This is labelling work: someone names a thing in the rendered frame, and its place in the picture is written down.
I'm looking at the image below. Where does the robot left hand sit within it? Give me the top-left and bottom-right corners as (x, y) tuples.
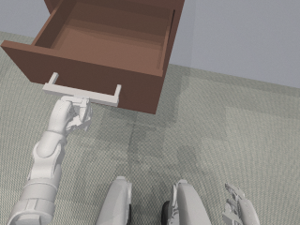
(47, 95), (93, 137)

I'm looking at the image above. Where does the robot right thigh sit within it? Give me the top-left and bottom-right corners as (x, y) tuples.
(170, 182), (212, 225)

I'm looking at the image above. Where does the robot right hand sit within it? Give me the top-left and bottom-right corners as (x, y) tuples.
(222, 183), (261, 225)

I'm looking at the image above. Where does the drawer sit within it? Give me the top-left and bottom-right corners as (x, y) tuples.
(0, 0), (173, 106)

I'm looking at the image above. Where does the robot left forearm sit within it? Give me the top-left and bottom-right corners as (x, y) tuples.
(6, 130), (68, 225)

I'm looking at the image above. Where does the robot right shin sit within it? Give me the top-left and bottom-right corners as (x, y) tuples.
(167, 179), (188, 225)

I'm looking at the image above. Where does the handle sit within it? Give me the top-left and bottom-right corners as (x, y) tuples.
(42, 72), (122, 107)

